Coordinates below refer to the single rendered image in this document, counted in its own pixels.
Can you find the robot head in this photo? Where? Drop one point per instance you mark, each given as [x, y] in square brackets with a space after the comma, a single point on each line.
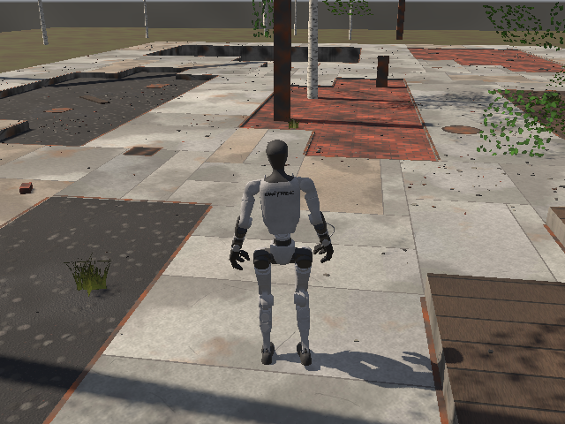
[277, 153]

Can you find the right robot hand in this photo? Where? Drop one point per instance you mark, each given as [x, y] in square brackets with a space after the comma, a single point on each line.
[322, 249]

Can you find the robot right upper arm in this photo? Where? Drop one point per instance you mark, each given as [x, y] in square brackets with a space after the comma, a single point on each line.
[312, 200]

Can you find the humanoid robot torso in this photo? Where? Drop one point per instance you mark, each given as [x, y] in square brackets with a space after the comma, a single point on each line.
[280, 205]

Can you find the left robot forearm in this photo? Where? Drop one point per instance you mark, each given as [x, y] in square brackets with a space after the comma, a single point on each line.
[238, 238]

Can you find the left robot hand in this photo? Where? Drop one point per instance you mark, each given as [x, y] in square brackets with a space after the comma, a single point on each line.
[235, 256]

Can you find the robot left upper arm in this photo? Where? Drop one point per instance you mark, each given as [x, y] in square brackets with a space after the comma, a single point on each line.
[251, 188]

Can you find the right robot forearm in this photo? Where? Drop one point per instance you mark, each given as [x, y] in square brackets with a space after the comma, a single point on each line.
[322, 232]

